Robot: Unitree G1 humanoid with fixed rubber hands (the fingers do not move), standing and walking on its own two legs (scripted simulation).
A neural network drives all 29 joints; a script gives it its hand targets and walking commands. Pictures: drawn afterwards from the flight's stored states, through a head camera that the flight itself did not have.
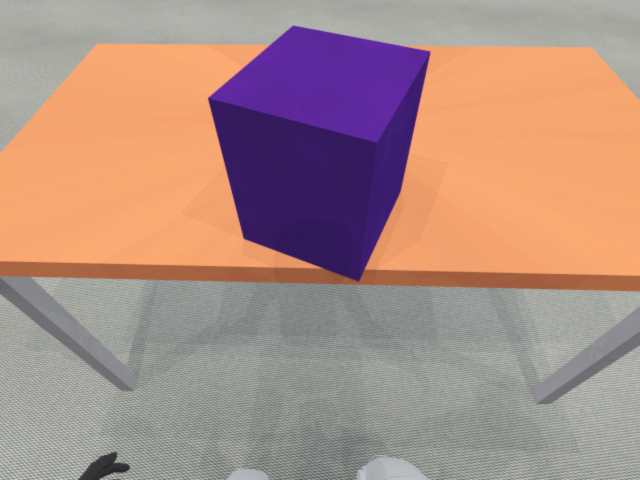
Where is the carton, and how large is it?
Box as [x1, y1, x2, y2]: [208, 26, 430, 280]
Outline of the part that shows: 292,26 208,98 243,237 245,239 358,280 400,191 430,51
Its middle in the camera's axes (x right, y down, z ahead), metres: +0.01 -0.12 +0.56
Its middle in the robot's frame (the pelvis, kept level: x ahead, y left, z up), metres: +0.52 +0.01 +0.11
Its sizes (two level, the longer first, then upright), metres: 0.210 0.200 0.250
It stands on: a table, 0.73 m high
